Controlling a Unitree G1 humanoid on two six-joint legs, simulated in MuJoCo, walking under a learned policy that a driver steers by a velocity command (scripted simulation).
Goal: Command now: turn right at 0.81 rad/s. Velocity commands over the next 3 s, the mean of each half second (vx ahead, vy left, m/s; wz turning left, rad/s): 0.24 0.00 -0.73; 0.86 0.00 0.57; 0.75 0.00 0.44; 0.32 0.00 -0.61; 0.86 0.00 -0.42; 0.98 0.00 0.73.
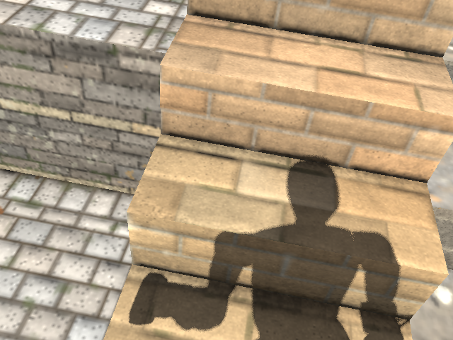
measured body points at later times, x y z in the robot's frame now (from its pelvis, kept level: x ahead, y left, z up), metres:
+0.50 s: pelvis +0.12 -0.10 +0.16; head +0.08 -0.11 +0.61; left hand +0.30 +0.09 +0.06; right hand +0.23 -0.35 +0.08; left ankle +0.19 +0.01 -0.22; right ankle +0.06 -0.20 -0.55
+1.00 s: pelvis +0.37 -0.08 +0.33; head +0.33 -0.06 +0.78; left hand +0.61 +0.11 +0.29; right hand +0.42 -0.34 +0.21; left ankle +0.39 -0.03 -0.36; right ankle +0.36 -0.22 -0.11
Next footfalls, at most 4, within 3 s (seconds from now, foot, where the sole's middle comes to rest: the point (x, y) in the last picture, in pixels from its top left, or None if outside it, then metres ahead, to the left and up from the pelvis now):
0.18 right None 0.10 -0.21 -0.59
0.82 left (251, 333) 0.43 -0.04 -0.40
1.28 right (330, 204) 0.65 -0.19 -0.21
1.64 left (206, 175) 0.70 0.09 -0.21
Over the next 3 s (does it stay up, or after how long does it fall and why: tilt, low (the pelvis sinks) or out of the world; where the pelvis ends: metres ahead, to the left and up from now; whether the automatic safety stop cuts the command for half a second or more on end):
stays up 1.05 -0.02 0.80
